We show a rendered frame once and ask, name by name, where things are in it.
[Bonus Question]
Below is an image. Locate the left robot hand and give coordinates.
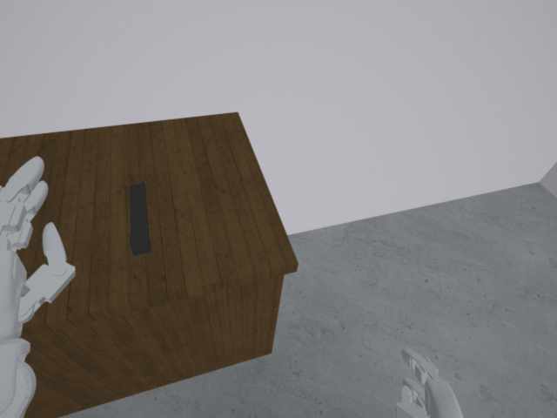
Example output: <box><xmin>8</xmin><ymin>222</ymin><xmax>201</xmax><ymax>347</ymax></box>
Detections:
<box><xmin>0</xmin><ymin>156</ymin><xmax>76</xmax><ymax>340</ymax></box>

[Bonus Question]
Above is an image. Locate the counter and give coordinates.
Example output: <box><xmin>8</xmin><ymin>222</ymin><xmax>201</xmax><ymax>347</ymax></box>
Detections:
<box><xmin>0</xmin><ymin>112</ymin><xmax>299</xmax><ymax>418</ymax></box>

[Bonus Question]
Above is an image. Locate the tap lever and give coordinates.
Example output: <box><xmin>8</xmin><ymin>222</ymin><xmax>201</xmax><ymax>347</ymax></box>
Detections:
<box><xmin>130</xmin><ymin>182</ymin><xmax>151</xmax><ymax>256</ymax></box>

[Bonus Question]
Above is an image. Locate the right robot hand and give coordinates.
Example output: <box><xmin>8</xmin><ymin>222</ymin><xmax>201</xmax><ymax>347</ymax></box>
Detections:
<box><xmin>396</xmin><ymin>348</ymin><xmax>463</xmax><ymax>418</ymax></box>

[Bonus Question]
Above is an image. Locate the robot left forearm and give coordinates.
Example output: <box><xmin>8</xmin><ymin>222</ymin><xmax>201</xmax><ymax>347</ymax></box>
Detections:
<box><xmin>0</xmin><ymin>338</ymin><xmax>37</xmax><ymax>418</ymax></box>

